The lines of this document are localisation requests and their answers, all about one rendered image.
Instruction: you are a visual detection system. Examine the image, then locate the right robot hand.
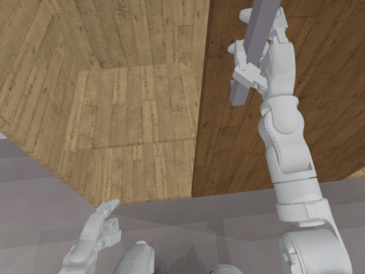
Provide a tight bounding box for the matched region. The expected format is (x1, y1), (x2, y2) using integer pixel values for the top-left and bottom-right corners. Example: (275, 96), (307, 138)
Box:
(228, 7), (295, 101)

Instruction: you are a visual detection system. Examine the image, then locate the robot left forearm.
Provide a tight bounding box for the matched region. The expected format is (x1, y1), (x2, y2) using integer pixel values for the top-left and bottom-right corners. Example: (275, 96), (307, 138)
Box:
(58, 239), (98, 274)

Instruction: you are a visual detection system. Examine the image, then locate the robot right forearm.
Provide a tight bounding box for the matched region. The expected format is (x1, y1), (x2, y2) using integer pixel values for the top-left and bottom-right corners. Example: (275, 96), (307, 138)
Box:
(258, 94), (352, 273)

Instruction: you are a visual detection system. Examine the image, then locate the left robot thigh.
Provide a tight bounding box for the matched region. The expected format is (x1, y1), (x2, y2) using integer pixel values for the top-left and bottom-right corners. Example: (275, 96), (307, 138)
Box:
(113, 244), (155, 274)

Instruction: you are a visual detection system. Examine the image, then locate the left robot hand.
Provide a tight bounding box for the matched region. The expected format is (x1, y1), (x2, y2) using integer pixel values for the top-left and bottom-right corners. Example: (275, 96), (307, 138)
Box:
(79, 199), (121, 252)

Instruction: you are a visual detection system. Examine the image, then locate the handle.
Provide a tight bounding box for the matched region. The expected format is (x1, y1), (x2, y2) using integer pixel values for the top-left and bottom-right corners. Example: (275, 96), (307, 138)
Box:
(229, 0), (281, 106)

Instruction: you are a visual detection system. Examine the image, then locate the right robot upper arm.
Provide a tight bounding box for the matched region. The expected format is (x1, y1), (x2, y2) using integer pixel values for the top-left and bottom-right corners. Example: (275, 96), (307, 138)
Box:
(279, 228), (352, 274)

